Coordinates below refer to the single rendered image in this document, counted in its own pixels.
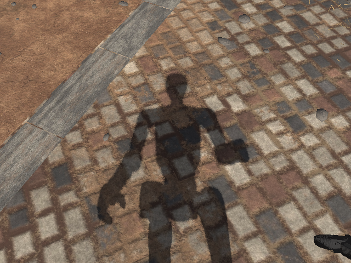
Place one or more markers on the right robot hand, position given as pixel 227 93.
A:
pixel 339 244

